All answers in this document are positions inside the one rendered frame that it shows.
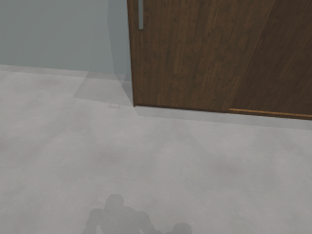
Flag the wardrobe door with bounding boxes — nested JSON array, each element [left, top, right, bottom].
[[230, 0, 312, 115], [130, 0, 275, 111]]

